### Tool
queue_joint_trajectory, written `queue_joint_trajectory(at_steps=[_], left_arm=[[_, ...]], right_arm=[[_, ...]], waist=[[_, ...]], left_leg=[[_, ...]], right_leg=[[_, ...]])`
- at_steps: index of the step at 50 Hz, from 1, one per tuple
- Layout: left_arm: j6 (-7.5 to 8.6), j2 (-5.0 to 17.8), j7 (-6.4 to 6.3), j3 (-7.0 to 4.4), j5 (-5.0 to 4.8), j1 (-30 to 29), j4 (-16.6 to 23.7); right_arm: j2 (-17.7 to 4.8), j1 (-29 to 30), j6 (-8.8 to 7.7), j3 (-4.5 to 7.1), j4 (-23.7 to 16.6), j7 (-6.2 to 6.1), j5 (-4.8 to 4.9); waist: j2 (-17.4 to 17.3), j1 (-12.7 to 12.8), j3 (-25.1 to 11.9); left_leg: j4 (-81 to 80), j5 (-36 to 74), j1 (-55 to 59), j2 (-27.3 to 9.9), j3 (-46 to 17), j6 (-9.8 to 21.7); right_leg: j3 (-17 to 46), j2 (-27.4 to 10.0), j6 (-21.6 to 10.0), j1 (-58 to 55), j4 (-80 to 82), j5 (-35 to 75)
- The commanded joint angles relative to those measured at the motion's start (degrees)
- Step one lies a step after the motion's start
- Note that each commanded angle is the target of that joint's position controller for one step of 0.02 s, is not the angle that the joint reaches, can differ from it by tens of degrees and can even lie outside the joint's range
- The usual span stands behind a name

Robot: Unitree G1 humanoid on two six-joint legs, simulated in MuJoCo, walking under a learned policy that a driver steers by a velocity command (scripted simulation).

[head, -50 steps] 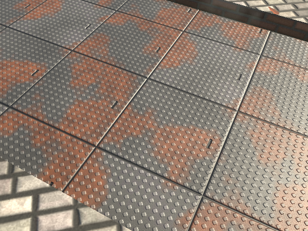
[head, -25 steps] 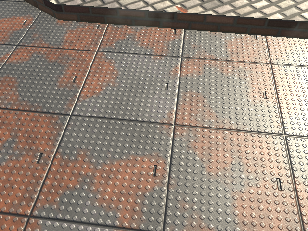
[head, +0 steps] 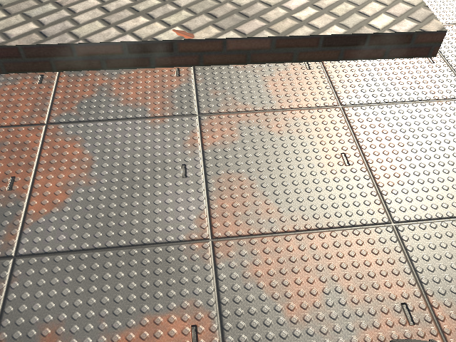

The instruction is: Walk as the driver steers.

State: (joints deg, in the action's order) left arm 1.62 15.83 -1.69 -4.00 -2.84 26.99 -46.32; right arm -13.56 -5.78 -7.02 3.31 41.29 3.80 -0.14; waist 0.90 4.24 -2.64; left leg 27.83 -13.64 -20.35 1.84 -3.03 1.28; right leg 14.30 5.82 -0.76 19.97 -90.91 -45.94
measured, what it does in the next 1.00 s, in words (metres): walks ahead: right foot, then left foot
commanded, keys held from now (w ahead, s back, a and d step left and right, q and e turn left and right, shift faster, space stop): w+e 0.18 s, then w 0.30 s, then no key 0.06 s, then q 0.46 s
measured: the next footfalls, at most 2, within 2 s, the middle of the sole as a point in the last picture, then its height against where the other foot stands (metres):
right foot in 0.44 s outside the picture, level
left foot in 0.90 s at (220, 326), level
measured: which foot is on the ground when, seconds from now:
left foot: down 0.00-0.46, up 0.48-0.88, down 0.90-1.00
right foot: up 0.00-0.42, down 0.44-0.92, up 0.94-1.00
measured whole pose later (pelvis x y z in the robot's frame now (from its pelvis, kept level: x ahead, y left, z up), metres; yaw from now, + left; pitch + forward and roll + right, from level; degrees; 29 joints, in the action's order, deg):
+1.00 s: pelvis +0.43 +0.00 -0.01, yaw -2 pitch +3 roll -2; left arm 0.9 16.2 -1.7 -3.9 0.0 7.1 -45.9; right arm -16.1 -8.4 -0.8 3.8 40.9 1.1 -0.5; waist 0.3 -0.4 2.9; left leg 31.5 -8.3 -26.6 2.0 -1.5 3.3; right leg 0.3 1.8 1.2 23.9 -61.4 -31.6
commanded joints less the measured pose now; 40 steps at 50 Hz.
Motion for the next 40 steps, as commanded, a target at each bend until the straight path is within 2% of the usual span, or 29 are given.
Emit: queue_joint_trajectory(at_steps=[1, 2, 3, 4, 5, 6, 7, 8, 9, 11, 13, 17, 18, 20, 21, 22, 23, 24, 25, 26, 27, 28, 30, 31, 33, 35, 37, 40], left_arm=[[2.26, 3.3, -0.6, 0.73, -2.16, 4.4, 6.2], [1.55, 6.5, -1.77, -0.12, -1.7, -3.3, 7.6], [0.89, 8.7, -1.79, -1.31, -0.21, -7.5, 7.7], [0.51, 7.2, -1.49, -1.49, 0.95, -8.4, 7.4], [0.41, 4.9, -0.93, -1.42, 1.2, -8.8, 8.2], [0.74, 3.4, -0.5, -1.32, 2.1, -11.1, 9.2], [1.18, 1.8, 0.03, -1.09, 2.32, -12.2, 10.2], [1.42, 0.1, 0.42, -0.65, 2.13, -13.2, 10.6], [1.47, -0.7, 0.9, -0.4, 1.88, -13.5, 11.0], [1.24, -2.6, 1.74, 0.41, 1.93, -17.1, 12.0], [1.03, -2.8, 2.73, 0.57, 1.96, -22.3, 13.4], [1.61, -2.9, 4.68, 0.8, 1.67, -30.5, 16.4], [1.82, -2.7, 5.01, 0.74, 1.68, -31.0, 16.9], [2.05, -0.5, 5.07, -0.18, 2.09, -28.4, 16.7], [2.08, 1.8, 4.71, -1.31, 2.07, -21.8, 15.0], [2.02, 5.7, 3.89, -2.9, 2.31, -11.2, 12.1], [1.77, 12.6, 2.97, -4.3, 3.1, -2.4, 10.1], [1.78, 10.5, 2.67, -3.41, 2.26, -1.0, 9.3], [1.48, 7.7, 2.32, -2.48, 2.86, -5.3, 9.6], [1.79, 5.7, 2.43, -1.64, 2.91, -11.4, 10.2], [2.23, 3.8, 2.86, -1.07, 2.83, -15.4, 10.2], [2.7, 2.1, 3.01, -0.57, 2.99, -17.9, 10.3], [3.61, 2.0, 3.32, -0.58, 3.6, -19.3, 9.1], [3.94, 2.7, 3.16, -0.7, 4.05, -19.7, 8.1], [3.96, 3.7, 2.37, -0.89, 4.53, -19.6, 6.3], [3.5, 4.2, 1.48, -0.96, 4.25, -19.1, 5.0], [2.88, 5.6, 0.75, -1.26, 3.99, -17.8, 3.7], [1.69, 6.8, 0.0, -1.68, 3.15, -17.3, 2.4]], right_arm=[[-14.7, -21.0, 2.0, 5.16, 5.0, -1.09, -0.41], [-10.2, -14.8, 1.25, 3.24, 3.3, -1.57, -0.91], [-5.4, -8.0, 0.28, 1.51, 2.7, -2.11, -0.47], [-3.5, -6.9, -0.22, 1.05, 3.6, -2.36, 0.0], [-4.2, -5.8, -0.19, 0.97, 4.7, -2.77, 0.08], [-5.1, -6.6, -0.26, 1.13, 5.2, -3.25, -0.79], [-5.7, -7.8, -0.43, 1.07, 5.8, -3.86, -1.56], [-5.9, -9.1, -0.23, 1.03, 6.6, -4.36, -1.62], [-6.8, -10.2, -0.13, 1.28, 6.7, -4.59, -1.32], [-7.7, -13.4, 0.64, 1.53, 8.1, -4.96, 0.04], [-7.6, -17.0, 1.58, 1.42, 9.8, -5.17, 0.81], [-8.7, -21.2, 3.46, 1.47, 11.7, -5.44, 0.85], [-9.5, -20.9, 3.87, 1.56, 11.6, -5.51, 0.8], [-11.2, -20.1, 4.18, 1.9, 11.3, -5.54, 1.07], [-11.6, -18.8, 4.31, 1.93, 11.2, -5.43, 1.35], [-11.9, -16.3, 3.98, 1.84, 10.2, -5.34, 1.5], [-7.2, -18.0, 2.73, 0.14, 7.6, -4.68, -0.29], [-5.4, -22.1, 1.12, -0.82, 9.2, -3.18, -0.1], [-10.7, -16.5, 0.38, 1.17, 7.6, -2.69, 1.9], [-10.3, -11.5, 0.44, 1.11, 5.6, -2.92, 2.54], [-8.7, -10.4, 0.99, 1.02, 5.7, -3.47, 1.69], [-8.2, -12.0, 1.93, 1.33, 6.6, -3.95, 1.02], [-5.1, -16.1, 3.94, 0.86, 7.8, -4.31, 0.82], [-4.6, -16.5, 4.53, 0.82, 7.7, -4.55, 0.79], [-4.6, -13.9, 4.86, 0.77, 6.3, -4.94, 0.63], [-4.3, -10.2, 4.73, 0.42, 5.0, -4.63, 0.42], [-4.9, -6.2, 4.62, 0.46, 3.1, -3.98, 0.59], [-6.5, -3.3, 5.23, 0.96, 0.5, -3.2, 0.52]], waist=[[-11.4, -5.8, -11.1], [-6.5, -5.3, -3.7], [-2.4, -2.9, 2.8], [-3.7, -2.4, 4.9], [-6.5, -0.8, 7.5], [-8.5, -2.3, 7.2], [-9.2, -2.5, 6.3], [-8.7, -2.8, 5.2], [-7.8, -3.3, 4.1], [-4.9, -5.1, 3.5], [-3.0, -7.0, 5.0], [-2.1, -8.7, 6.9], [-2.7, -7.9, 6.3], [-6.4, -4.9, 2.5], [-7.2, -0.7, -1.4], [-7.0, 4.6, -6.6], [3.7, 4.8, -15.7], [8.9, 2.8, -23.3], [4.5, 3.0, -14.5], [2.6, 0.5, -5.8], [-1.6, -2.1, -1.4], [-1.6, -4.5, -0.2], [0.4, -7.0, -0.6], [1.5, -7.6, -0.7], [3.0, -7.5, -0.3], [3.6, -6.0, -0.4], [3.4, -4.2, -0.7], [3.8, -3.5, -0.5]], left_leg=[[-7.4, 4.4, 39.2, -28.7, -37.3, 10.4], [-10.5, 5.2, 28.2, -29.1, -36.4, 13.2], [-10.3, 10.8, 16.8, -25.2, -27.4, 10.9], [-9.7, 15.0, 11.4, -20.6, -19.8, 7.7], [-12.3, 16.6, 4.2, -14.9, -9.2, 4.6], [-14.5, 20.9, 1.8, -12.7, -5.1, 4.2], [-15.2, 27.5, 1.7, -12.4, -2.8, 5.0], [-15.1, 32.3, 4.3, -13.2, -1.9, 5.6], [-15.0, 35.8, 7.0, -13.6, -1.0, 5.4], [-15.3, 38.1, 13.4, -14.6, 0.0, 5.0], [-15.4, 37.5, 18.4, -14.9, 1.3, 4.2], [-13.0, 40.7, 25.6, -16.0, 3.3, 4.1], [-11.2, 46.6, 26.3, -16.1, 4.0, 4.4], [-4.2, 64.0, 26.9, -16.0, 5.1, 5.3], [3.6, 67.6, 25.0, -15.3, 5.6, 5.3], [15.3, 60.2, 14.5, -13.7, 6.4, 4.2], [38.7, 22.4, -8.1, -6.1, 8.5, 1.3], [50.5, -19.9, -18.3, -0.3, -1.1, 1.1], [51.8, -17.4, -22.8, -3.4, -3.6, 1.0], [47.5, -13.1, -22.4, -5.7, -1.9, 0.6], [43.0, -11.4, -20.0, -7.1, -0.7, -0.4], [39.8, -9.9, -16.4, -8.3, -0.8, -1.1], [36.6, -6.3, -8.6, -8.0, -0.2, -2.7], [34.4, -4.1, -7.5, -7.6, -0.1, -3.6], [27.8, 1.9, -7.4, -7.5, -0.5, -4.2], [20.2, 9.9, -6.5, -7.0, 0.5, -3.8], [15.2, 14.5, -6.8, -6.3, 1.1, -3.3], [11.6, 11.3, -8.3, -5.8, 1.4, -2.5]], right_leg=[[-4.2, -5.8, 0.8, 42.9, -19.3, 18.3], [-5.8, -7.9, 1.0, 40.9, -19.9, 21.9], [-1.5, -10.1, -0.6, 37.0, -6.9, 30.0], [-0.4, -11.2, -1.0, 33.3, -0.1, 31.5], [-1.8, -11.3, -0.2, 27.1, 12.2, 34.7], [-4.7, -10.6, 0.8, 23.1, 18.8, 39.1], [-6.3, -10.2, 1.4, 20.6, 24.0, 42.7], [-6.8, -9.9, 1.5, 20.5, 29.0, 44.6], [-6.8, -9.5, 1.0, 20.0, 34.1, 46.8], [-8.1, -8.3, -0.3, 20.9, 43.1, 49.3], [-9.9, -7.1, -1.5, 22.6, 48.2, 49.7], [-14.1, -5.5, -3.0, 23.3, 54.7, 44.8], [-15.7, -4.5, -3.6, 21.0, 55.8, 41.9], [-18.8, -1.5, -5.3, 11.1, 57.4, 36.2], [-18.8, -0.8, -7.1, 0.5, 61.2, 38.6], [-13.7, -3.9, -10.0, -17.8, 62.7, 46.0], [9.2, -19.9, -17.9, -42.6, 60.5, 51.1], [28.9, -28.9, -24.6, -48.5, 66.6, 49.4], [20.6, -26.3, -21.7, -40.6, 69.0, 51.0], [10.4, -23.2, -18.6, -30.1, 69.8, 60.1], [4.8, -20.4, -16.4, -21.4, 71.3, 67.3], [0.5, -18.8, -14.9, -15.7, 73.0, 69.8], [-4.9, -17.8, -14.6, -6.9, 76.1, 73.6], [-7.5, -17.5, -14.6, -5.0, 76.7, 76.2], [-12.4, -16.5, -13.4, -3.5, 77.3, 77.4], [-16.2, -15.0, -11.6, -4.5, 77.1, 74.9], [-16.8, -15.7, -11.0, -7.5, 76.6, 71.9], [-16.1, -18.4, -10.4, -12.2, 73.9, 67.9]])
Keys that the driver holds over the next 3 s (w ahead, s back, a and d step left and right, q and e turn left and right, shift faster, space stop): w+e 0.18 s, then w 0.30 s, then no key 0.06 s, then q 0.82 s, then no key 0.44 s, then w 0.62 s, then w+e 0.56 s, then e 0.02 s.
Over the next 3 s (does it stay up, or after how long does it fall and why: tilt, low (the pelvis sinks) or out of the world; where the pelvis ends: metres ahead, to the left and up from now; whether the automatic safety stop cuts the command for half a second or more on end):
stays up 0.92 0.10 0.00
